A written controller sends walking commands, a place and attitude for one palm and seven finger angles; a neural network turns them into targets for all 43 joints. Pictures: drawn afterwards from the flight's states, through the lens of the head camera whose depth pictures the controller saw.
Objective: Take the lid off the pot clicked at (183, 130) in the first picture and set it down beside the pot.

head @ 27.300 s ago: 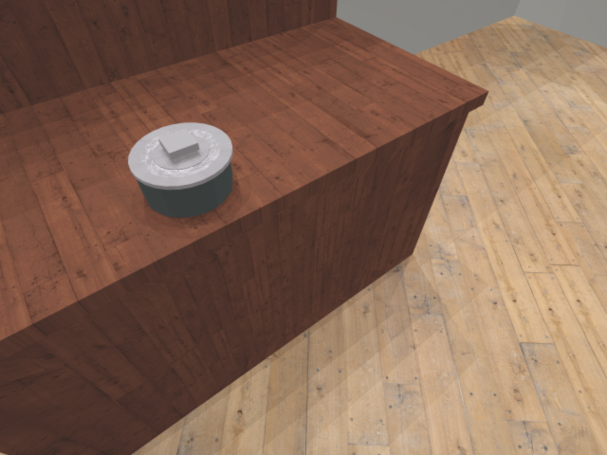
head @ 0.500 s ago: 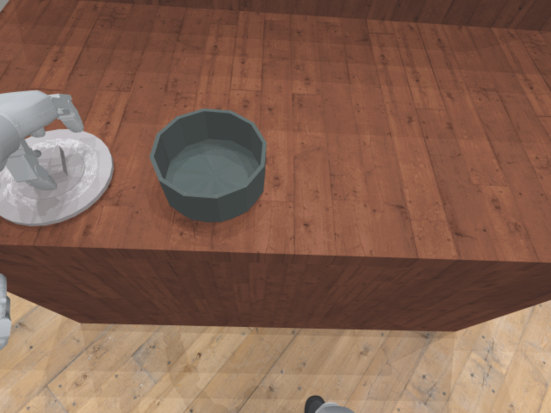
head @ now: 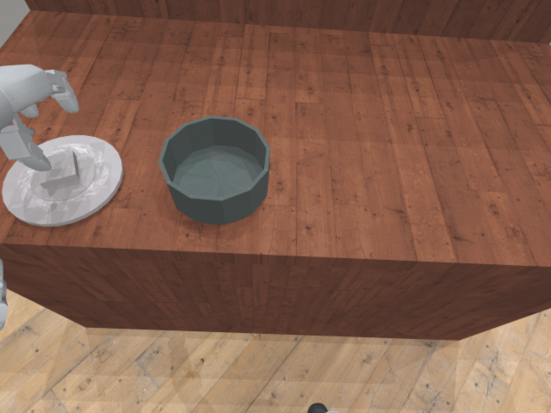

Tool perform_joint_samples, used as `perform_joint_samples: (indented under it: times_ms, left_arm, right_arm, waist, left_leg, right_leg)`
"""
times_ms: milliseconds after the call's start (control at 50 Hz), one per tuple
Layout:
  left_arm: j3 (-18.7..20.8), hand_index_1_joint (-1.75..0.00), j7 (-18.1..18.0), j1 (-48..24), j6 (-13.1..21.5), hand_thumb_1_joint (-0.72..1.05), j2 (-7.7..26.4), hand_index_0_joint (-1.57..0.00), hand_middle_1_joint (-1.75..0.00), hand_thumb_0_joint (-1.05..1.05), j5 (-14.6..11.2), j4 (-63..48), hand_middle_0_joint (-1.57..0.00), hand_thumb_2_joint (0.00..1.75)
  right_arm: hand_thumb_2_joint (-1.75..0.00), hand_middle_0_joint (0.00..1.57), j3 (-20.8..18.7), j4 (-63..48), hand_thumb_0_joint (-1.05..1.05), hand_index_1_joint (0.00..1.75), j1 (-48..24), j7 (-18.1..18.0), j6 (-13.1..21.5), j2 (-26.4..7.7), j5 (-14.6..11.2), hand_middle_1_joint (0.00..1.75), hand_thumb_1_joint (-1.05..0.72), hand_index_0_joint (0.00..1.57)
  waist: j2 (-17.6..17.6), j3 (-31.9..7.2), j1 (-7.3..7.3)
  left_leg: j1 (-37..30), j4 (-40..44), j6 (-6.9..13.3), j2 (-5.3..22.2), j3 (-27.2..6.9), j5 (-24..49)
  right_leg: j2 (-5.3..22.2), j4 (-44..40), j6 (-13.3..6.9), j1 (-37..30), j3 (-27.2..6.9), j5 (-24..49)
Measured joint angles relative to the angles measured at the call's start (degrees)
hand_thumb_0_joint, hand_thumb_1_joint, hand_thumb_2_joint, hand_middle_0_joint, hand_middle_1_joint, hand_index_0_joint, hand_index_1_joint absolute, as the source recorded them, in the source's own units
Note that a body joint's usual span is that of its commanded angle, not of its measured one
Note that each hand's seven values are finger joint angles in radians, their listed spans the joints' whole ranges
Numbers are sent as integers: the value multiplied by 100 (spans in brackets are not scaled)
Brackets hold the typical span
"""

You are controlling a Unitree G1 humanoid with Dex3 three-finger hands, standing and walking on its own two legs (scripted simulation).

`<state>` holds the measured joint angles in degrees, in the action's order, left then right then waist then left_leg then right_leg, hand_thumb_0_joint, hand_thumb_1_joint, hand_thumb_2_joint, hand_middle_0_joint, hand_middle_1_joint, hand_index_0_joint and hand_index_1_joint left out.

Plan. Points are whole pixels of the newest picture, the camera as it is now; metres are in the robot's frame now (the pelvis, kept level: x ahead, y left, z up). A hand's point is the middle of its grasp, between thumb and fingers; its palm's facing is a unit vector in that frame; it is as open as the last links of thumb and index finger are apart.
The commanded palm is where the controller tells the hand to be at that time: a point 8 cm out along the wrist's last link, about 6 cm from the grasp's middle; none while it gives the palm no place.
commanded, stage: raise the empty hand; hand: left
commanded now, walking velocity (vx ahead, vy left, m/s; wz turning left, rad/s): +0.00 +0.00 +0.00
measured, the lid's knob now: (58, 169) +0.48 +0.34 +0.02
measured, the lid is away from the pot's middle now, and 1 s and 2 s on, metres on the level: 0.25 0.25 0.25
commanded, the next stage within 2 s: draw the hand back to the body in 0.58 s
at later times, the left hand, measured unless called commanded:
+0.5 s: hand (4, 97) +0.47 +0.32 +0.17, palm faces -0.34 -0.09 -0.93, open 11.0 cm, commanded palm +0.47 +0.32 +0.24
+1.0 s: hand (16, 109) +0.46 +0.31 +0.16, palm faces -0.33 -0.07 -0.94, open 11.0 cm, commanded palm +0.43 +0.31 +0.24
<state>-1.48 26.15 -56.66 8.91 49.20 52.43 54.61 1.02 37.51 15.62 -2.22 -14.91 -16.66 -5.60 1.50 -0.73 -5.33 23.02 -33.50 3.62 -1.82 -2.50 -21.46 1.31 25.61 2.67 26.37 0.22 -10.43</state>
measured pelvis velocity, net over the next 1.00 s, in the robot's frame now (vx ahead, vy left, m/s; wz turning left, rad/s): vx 0.01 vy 0.00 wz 0.01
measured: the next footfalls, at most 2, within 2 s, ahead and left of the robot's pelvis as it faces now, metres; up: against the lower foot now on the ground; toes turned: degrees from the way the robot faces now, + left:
none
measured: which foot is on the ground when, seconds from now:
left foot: down 0.00-1.00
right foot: down 0.00-1.00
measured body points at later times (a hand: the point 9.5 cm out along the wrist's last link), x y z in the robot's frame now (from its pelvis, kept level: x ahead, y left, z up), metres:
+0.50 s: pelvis +0.01 +0.00 +0.01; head +0.09 +0.01 +0.45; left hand +0.48 +0.33 +0.23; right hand +0.05 -0.27 -0.12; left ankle -0.06 +0.08 -0.73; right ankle +0.01 -0.17 -0.73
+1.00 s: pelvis +0.01 +0.00 +0.01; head +0.10 +0.00 +0.45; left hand +0.47 +0.31 +0.22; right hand +0.09 -0.27 -0.12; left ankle -0.06 +0.08 -0.73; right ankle +0.01 -0.17 -0.73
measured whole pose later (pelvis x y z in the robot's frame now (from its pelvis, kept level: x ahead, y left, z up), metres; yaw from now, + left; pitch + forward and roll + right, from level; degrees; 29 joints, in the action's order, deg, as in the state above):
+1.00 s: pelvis +0.01 +0.00 +0.01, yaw +0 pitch +10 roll -2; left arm 1.1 30.8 -48.9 1.5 49.7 49.3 37.8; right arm 0.8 34.5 14.4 1.4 -13.8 -17.4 -5.4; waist 2.7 0.3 -4.6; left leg 16.9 -26.7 3.9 -2.6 -2.7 -19.2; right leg 2.2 20.8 3.2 21.0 0.3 -9.4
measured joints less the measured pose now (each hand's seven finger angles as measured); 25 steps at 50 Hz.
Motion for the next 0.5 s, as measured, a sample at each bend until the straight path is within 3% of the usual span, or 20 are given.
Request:
perform_joint_samples:
  times_ms: [500]
  left_arm:
    - [-98,-92,403,-414,-371,4,211,-33,-92,0,-63,-252,-34,56]
  right_arm:
    - [-90,21,8,12,0,30,40,141,58,-60,-13,30,-90,20]
  waist:
    - [-1,74,-8]
  left_leg:
    - [-375,391,36,-39,6,146]
  right_leg:
    - [44,-389,30,-380,-9,139]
